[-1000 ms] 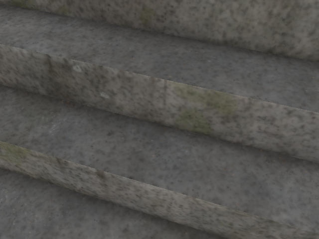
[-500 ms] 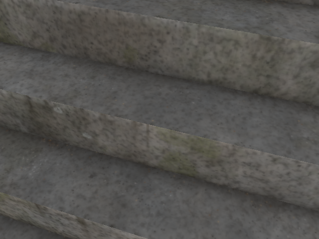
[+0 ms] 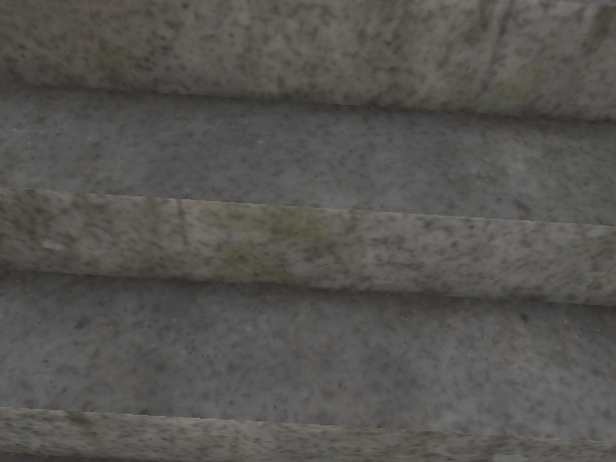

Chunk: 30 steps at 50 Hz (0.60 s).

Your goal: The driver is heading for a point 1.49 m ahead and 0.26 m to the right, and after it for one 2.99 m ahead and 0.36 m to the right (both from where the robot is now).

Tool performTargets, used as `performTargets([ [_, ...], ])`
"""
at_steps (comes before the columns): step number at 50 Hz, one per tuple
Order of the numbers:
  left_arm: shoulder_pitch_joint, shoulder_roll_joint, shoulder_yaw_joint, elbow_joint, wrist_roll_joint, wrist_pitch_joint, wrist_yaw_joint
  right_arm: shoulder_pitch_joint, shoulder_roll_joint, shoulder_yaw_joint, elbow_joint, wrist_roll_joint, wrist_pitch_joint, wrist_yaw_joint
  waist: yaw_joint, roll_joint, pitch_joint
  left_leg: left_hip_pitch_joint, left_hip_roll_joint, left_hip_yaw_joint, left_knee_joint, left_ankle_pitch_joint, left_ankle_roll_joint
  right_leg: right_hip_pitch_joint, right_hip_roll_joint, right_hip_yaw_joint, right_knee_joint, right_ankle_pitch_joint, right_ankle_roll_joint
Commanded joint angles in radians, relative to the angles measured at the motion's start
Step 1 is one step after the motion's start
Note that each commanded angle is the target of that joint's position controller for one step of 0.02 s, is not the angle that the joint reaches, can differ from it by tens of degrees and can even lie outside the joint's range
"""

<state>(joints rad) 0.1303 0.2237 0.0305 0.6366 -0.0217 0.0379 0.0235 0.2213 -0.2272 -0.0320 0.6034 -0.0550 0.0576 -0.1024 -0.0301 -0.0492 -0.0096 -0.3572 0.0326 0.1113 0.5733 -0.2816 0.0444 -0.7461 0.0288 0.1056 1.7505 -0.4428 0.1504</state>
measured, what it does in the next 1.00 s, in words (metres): steps on the spot, turning right: right foot, then left foot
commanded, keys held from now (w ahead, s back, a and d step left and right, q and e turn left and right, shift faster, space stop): e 0.60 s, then no key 0.38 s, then w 0.02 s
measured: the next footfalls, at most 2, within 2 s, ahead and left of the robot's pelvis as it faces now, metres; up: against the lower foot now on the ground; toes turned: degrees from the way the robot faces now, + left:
right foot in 0.30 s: -0.01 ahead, -0.21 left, +0.00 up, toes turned -14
left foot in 0.76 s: +0.04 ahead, +0.00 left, +0.00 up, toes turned -24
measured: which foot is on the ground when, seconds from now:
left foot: down 0.00-0.30, up 0.32-0.74, down 0.76-1.00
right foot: up 0.00-0.28, down 0.30-0.78, up 0.80-1.00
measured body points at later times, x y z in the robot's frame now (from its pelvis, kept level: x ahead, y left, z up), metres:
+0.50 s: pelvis -0.05 -0.09 -0.01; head -0.05 -0.13 +0.43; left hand +0.14 +0.12 -0.10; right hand +0.07 -0.35 -0.12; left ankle -0.04 +0.05 -0.54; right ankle -0.05 -0.20 -0.73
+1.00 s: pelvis -0.06 -0.06 -0.01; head -0.03 -0.05 +0.44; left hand +0.19 +0.07 -0.12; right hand -0.04 -0.32 -0.11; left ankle +0.00 +0.01 -0.73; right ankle -0.14 -0.16 -0.61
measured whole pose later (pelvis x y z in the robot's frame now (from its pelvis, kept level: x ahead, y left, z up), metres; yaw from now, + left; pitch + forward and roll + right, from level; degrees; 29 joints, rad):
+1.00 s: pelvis -0.06 -0.06 -0.01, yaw -24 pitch +2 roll -1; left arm 0.19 0.22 0.00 0.58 -0.02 0.07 0.05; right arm 0.25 -0.14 0.04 0.59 -0.03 0.09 -0.12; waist -0.04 -0.04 0.00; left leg -0.39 -0.02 0.03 0.67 -0.31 0.08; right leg -0.63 0.09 0.06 1.41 -0.42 0.15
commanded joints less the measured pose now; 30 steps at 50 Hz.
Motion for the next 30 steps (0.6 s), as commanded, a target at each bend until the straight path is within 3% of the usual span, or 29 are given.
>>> performTargets([
  [1, -0.02, 0.025, -0.027, -0.111, 0.015, -0.001, 0.006, -0.015, -0.134, -0.036, -0.1, 0.0, -0.009, -0.016, 0.014, 0.106, -0.033, 0.176, 0.309, -0.306, -0.252, 0.1, 0.225, -0.204, -0.072, 0.044, -0.045, 0.099, 0.021],
  [3, -0.032, -0.016, -0.055, -0.142, 0.031, 0.011, 0.01, -0.004, -0.163, -0.054, -0.085, 0.02, -0.018, -0.013, 0.025, 0.126, -0.042, 0.182, 0.315, -0.24, -0.251, 0.184, 0.193, -0.2, -0.132, 0.029, -0.202, 0.084, 0.021],
  [4, -0.016, -0.021, -0.062, -0.126, 0.033, 0.013, 0.006, -0.038, -0.162, -0.058, -0.094, 0.022, -0.026, -0.004, 0.025, 0.123, -0.067, 0.148, 0.317, -0.181, -0.247, 0.274, 0.176, -0.119, -0.155, -0.004, -0.288, 0.094, 0.013],
  [6, -0.027, -0.026, -0.075, -0.134, 0.021, 0.01, -0.004, -0.063, -0.186, -0.07, -0.082, 0.029, -0.028, 0.009, 0.015, 0.172, -0.118, 0.126, 0.286, -0.097, -0.251, 0.241, 0.148, 0.032, -0.172, -0.063, -0.514, 0.053, -0.015],
  [7, -0.042, -0.022, -0.071, -0.135, 0.028, 0.015, 0.002, -0.061, -0.195, -0.072, -0.079, 0.024, -0.022, 0.007, -0.003, 0.2, -0.144, 0.138, 0.307, -0.129, -0.258, 0.224, 0.149, 0.041, -0.161, -0.094, -0.484, 0.028, -0.03],
  [8, -0.027, -0.018, -0.065, -0.139, 0.025, 0.021, 0.007, -0.078, -0.213, -0.079, -0.08, 0.011, -0.029, 0.009, 0.006, 0.212, -0.144, 0.142, 0.359, -0.143, -0.261, 0.235, 0.151, 0.026, -0.192, -0.056, -0.461, 0.077, -0.038],
  [9, 0.011, -0.014, -0.051, -0.12, 0.018, 0.004, 0.005, -0.123, -0.207, -0.072, -0.08, 0.015, -0.022, 0.012, 0.034, 0.267, -0.176, 0.098, 0.328, -0.099, -0.247, 0.091, 0.15, 0.117, -0.169, -0.1, -0.505, 0.056, -0.049],
  [10, 0.039, -0.006, -0.045, -0.116, 0.034, -0.002, 0.024, -0.145, -0.155, -0.046, -0.076, 0.054, -0.028, 0.01, 0.054, 0.287, -0.163, 0.065, 0.279, -0.056, -0.218, -0.027, 0.146, 0.185, -0.118, -0.157, -0.579, 0.078, -0.073],
  [11, 0.043, -0.001, -0.033, -0.101, 0.034, 0.003, 0.026, -0.149, -0.139, -0.04, -0.055, 0.05, -0.029, 0.019, 0.049, 0.249, -0.159, 0.036, 0.282, -0.04, -0.182, -0.028, 0.139, 0.251, -0.096, -0.201, -0.677, 0.12, -0.099],
  [12, 0.067, -0.007, -0.028, -0.104, 0.029, 0.006, 0.021, -0.107, -0.146, -0.039, -0.028, 0.061, -0.021, 0.023, 0.059, 0.226, -0.125, 0.067, 0.26, -0.018, -0.146, -0.055, 0.119, 0.286, -0.085, -0.224, -0.927, 0.125, -0.137],
  [13, 0.042, 0.0, -0.018, -0.077, 0.009, 0.008, 0.017, -0.041, -0.124, -0.037, 0.007, 0.06, -0.005, 0.033, 0.005, 0.152, -0.077, 0.097, 0.255, 0.002, -0.095, -0.06, 0.094, 0.301, -0.029, -0.285, -1.127, 0.122, -0.164],
  [14, 0.04, 0.016, -0.003, -0.062, 0.0, 0.017, 0.008, 0.003, -0.116, -0.034, 0.028, 0.049, 0.007, 0.044, -0.02, 0.128, -0.026, 0.095, 0.245, 0.019, -0.011, -0.037, 0.071, 0.332, -0.004, -0.276, -1.27, 0.125, -0.194],
  [15, 0.084, 0.045, 0.013, -0.051, 0.016, 0.025, 0.003, 0.003, -0.086, -0.028, 0.036, 0.055, 0.008, 0.055, -0.008, 0.101, 0.004, 0.028, 0.207, 0.056, 0.16, -0.059, 0.028, 0.404, -0.029, -0.184, -1.338, 0.152, -0.215],
  [16, 0.155, 0.139, 0.039, -0.055, 0.029, 0.021, -0.008, -0.058, -0.034, -0.016, -0.005, 0.046, 0.003, 0.065, 0.016, -0.062, -0.036, -0.306, 0.155, 0.063, 0.527, -0.315, -0.05, 0.637, -0.184, 0.079, -1.236, 0.65, -0.262],
  [17, 0.206, 0.29, 0.078, -0.11, 0.083, 0.006, -0.012, -0.078, -0.025, -0.002, -0.047, 0.053, -0.028, 0.043, 0.093, -0.249, -0.189, -0.472, 0.052, -0.052, 0.841, -0.318, -0.124, 0.654, -0.424, 0.507, -1.342, 0.547, -0.47],
  [18, 0.179, 0.246, 0.066, -0.134, 0.105, -0.016, -0.017, -0.145, -0.036, -0.017, -0.025, 0.082, -0.045, 0.041, 0.133, -0.14, -0.203, -0.506, 0.044, -0.19, 1.137, -0.263, -0.147, 0.583, -0.426, 0.572, -1.395, 0.308, -0.515],
  [19, 0.112, 0.184, 0.04, -0.127, 0.09, -0.018, -0.01, -0.165, -0.011, -0.008, -0.041, 0.087, -0.051, 0.043, 0.086, -0.124, -0.1, -0.582, 0.045, -0.233, 1.283, -0.17, -0.14, 0.523, -0.36, 0.499, -1.391, 0.143, -0.454],
  [20, 0.057, 0.149, 0.03, -0.139, 0.066, -0.012, -0.003, -0.165, -0.007, -0.002, -0.039, 0.073, -0.054, 0.041, 0.058, -0.068, -0.035, -0.596, 0.058, -0.226, 1.241, -0.079, -0.132, 0.499, -0.299, 0.4, -1.374, 0.065, -0.389],
  [21, 0.036, 0.129, 0.019, -0.122, 0.048, 0.007, 0.011, -0.191, -0.01, 0.013, -0.092, 0.04, -0.056, 0.036, 0.045, -0.076, 0.029, -0.604, 0.024, -0.198, 1.183, 0.022, -0.137, 0.453, -0.243, 0.341, -1.353, 0.087, -0.387],
  [22, 0.035, 0.091, 0.006, -0.139, 0.047, 0.012, 0.028, -0.17, -0.022, 0.006, -0.095, 0.03, -0.054, 0.035, 0.035, -0.083, 0.025, -0.555, 0.007, -0.184, 1.194, 0.083, -0.134, 0.415, -0.215, 0.299, -1.34, 0.114, -0.386],
  [23, 0.03, 0.066, -0.004, -0.152, 0.047, 0.014, 0.043, -0.158, -0.017, 0.009, -0.099, 0.033, -0.054, 0.039, 0.021, -0.083, 0.02, -0.515, -0.007, -0.177, 1.202, 0.141, -0.13, 0.393, -0.195, 0.27, -1.316, 0.198, -0.388],
  [25, 0.04, 0.077, -0.006, -0.175, 0.054, 0.007, 0.059, -0.091, -0.006, 0.019, -0.088, 0.05, -0.053, 0.041, 0.008, -0.088, -0.042, -0.467, -0.037, -0.177, 1.203, 0.162, -0.129, 0.427, -0.202, 0.264, -1.287, 0.283, -0.39],
  [28, 0.055, 0.094, -0.003, -0.205, 0.045, 0.024, 0.073, -0.099, 0.01, 0.044, -0.105, 0.047, -0.041, 0.042, 0.02, -0.087, -0.036, -0.43, -0.059, -0.16, 0.992, 0.1, -0.141, 0.441, -0.189, 0.289, -1.302, 0.263, -0.383],
  [30, 0.037, 0.102, 0.005, -0.237, 0.048, 0.026, 0.074, -0.115, 0.022, 0.052, -0.117, 0.058, -0.036, 0.045, 0.018, -0.087, -0.057, -0.374, -0.05, -0.177, 0.774, 0.035, -0.14, 0.471, -0.186, 0.324, -1.302, 0.235, -0.361],
])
